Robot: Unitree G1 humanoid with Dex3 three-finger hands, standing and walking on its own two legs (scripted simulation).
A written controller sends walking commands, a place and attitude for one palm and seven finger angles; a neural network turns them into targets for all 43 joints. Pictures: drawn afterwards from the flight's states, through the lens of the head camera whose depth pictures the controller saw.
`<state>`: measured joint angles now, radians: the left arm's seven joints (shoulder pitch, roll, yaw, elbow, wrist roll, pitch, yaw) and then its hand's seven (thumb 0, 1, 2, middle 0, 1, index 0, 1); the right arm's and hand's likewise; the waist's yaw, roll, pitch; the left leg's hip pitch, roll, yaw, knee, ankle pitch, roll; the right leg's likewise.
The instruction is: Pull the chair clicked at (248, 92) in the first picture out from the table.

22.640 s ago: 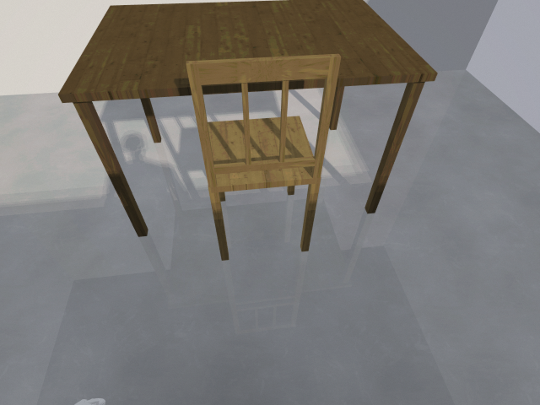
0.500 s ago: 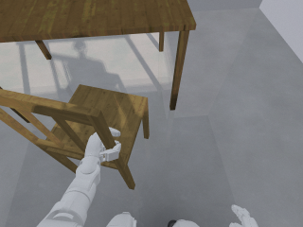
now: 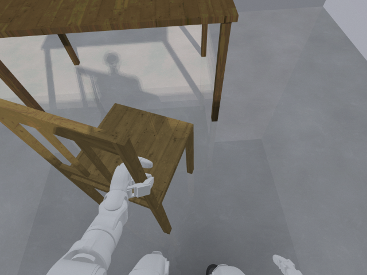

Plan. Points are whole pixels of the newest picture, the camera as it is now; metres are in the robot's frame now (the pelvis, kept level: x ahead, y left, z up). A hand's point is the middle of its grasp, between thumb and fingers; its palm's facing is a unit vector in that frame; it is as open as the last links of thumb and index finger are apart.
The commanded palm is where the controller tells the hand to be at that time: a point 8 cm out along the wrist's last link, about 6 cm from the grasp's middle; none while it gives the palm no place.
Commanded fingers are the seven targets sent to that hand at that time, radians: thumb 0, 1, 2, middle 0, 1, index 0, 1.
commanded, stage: stop walking, hand still on the chair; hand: left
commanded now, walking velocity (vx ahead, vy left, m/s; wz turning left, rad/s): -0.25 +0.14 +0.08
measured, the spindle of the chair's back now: (67, 154) +0.42 +0.35 -0.08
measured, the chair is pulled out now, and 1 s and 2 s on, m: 0.47 0.60 0.60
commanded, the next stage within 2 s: open the thumb and straighten the fingers in 1.00 s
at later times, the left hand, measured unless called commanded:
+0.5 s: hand (146, 237) +0.20 +0.10 -0.06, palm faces -0.12 -0.99 -0.10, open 6.1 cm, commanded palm +0.19 +0.15 -0.06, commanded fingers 0.00 0.90 0.90 -0.50 -1.45 -0.50 -1.45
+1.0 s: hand (146, 241) +0.19 +0.09 -0.06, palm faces -0.14 -0.98 -0.10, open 6.1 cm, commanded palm +0.18 +0.15 -0.06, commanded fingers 0.00 0.90 0.90 -0.50 -1.45 -0.50 -1.45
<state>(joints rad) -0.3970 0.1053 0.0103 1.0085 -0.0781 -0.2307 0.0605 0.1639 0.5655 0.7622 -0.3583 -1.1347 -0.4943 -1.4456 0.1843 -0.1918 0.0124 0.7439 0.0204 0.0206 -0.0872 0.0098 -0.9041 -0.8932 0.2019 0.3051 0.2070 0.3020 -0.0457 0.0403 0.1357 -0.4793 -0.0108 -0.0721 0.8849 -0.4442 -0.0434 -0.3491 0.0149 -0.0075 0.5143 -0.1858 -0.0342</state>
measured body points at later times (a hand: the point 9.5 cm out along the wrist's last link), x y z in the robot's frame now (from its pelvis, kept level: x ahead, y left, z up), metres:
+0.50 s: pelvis -0.06 +0.02 +0.00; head -0.04 +0.00 +0.45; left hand +0.20 +0.15 -0.05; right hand +0.05 -0.19 -0.14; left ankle -0.11 +0.15 -0.73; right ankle +0.00 -0.08 -0.73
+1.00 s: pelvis -0.05 +0.03 +0.00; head -0.03 +0.01 +0.45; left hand +0.20 +0.15 -0.05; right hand +0.10 -0.20 -0.11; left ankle -0.11 +0.15 -0.73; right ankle +0.00 -0.08 -0.73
